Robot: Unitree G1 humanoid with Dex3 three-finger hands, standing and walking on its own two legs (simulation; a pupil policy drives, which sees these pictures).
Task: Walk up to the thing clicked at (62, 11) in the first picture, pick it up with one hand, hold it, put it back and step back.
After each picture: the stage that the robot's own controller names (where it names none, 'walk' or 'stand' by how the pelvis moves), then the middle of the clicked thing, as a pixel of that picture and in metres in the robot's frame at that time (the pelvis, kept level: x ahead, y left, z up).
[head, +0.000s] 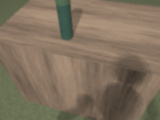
stand; (64, 17) +0.72 +0.12 +0.07
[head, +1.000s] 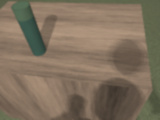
walk; (31, 31) +0.58 +0.27 +0.08
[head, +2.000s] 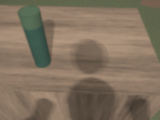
stand; (37, 40) +0.49 +0.21 +0.09
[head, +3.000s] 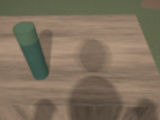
stand; (33, 54) +0.45 +0.21 +0.07
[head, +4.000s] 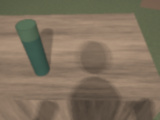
stand; (35, 51) +0.48 +0.22 +0.06
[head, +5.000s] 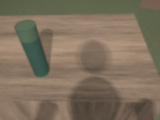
stand; (34, 51) +0.47 +0.22 +0.06
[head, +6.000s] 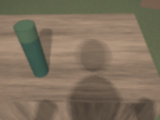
stand; (34, 52) +0.47 +0.22 +0.06
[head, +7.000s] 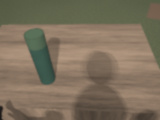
rise first; (41, 59) +0.45 +0.21 +0.07
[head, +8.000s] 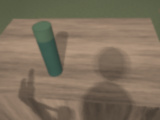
go down; (49, 51) +0.48 +0.20 +0.07
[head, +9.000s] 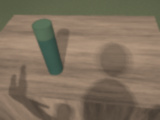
go down; (49, 50) +0.48 +0.20 +0.07
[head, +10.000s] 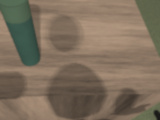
go down; (23, 35) +0.46 +0.18 +0.11
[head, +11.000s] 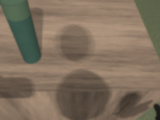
approach; (24, 33) +0.49 +0.19 +0.11
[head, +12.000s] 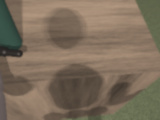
close in; out of the picture +0.50 +0.21 +0.15
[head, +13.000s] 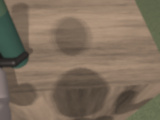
lift; (4, 34) +0.45 +0.22 +0.14
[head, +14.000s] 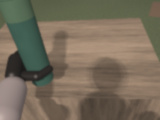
lift; (30, 45) +0.34 +0.17 +0.24
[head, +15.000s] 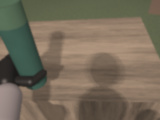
hold; (23, 49) +0.32 +0.18 +0.24
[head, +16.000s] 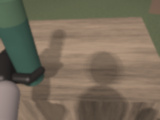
hold; (21, 46) +0.32 +0.18 +0.25
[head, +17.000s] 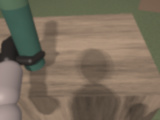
crouch; (23, 31) +0.40 +0.18 +0.24
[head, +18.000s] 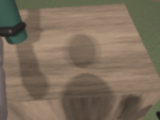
lower; (1, 2) +0.50 +0.21 +0.26
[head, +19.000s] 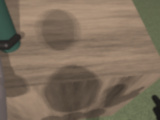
lower; out of the picture +0.51 +0.21 +0.15
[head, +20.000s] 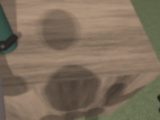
lower; out of the picture +0.51 +0.22 +0.15
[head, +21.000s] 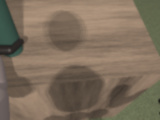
lower; out of the picture +0.50 +0.21 +0.14
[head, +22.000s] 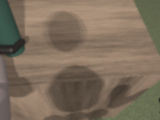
lower; (1, 20) +0.49 +0.20 +0.14
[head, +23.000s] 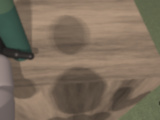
withdraw; (10, 28) +0.48 +0.20 +0.14
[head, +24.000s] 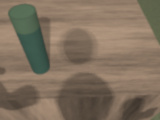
sink last; (33, 44) +0.44 +0.18 +0.12
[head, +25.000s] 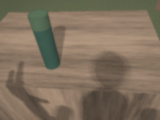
stand; (46, 42) +0.49 +0.20 +0.11
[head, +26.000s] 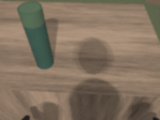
stand; (39, 40) +0.46 +0.19 +0.12
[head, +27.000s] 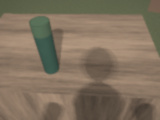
stand; (46, 48) +0.49 +0.18 +0.08
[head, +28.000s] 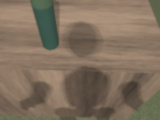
walk; (46, 21) +0.54 +0.16 +0.09
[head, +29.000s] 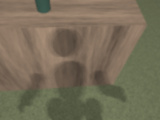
walk; out of the picture +0.75 +0.23 +0.08
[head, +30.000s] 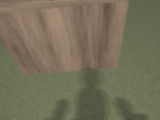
stand; out of the picture +1.07 +0.28 +0.08
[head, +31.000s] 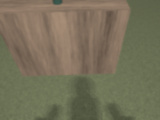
stand; out of the picture +1.10 +0.22 +0.07
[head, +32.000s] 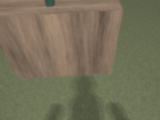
stand; out of the picture +1.09 +0.26 +0.06
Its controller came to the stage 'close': yes
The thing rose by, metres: 0.20
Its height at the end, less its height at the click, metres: +0.00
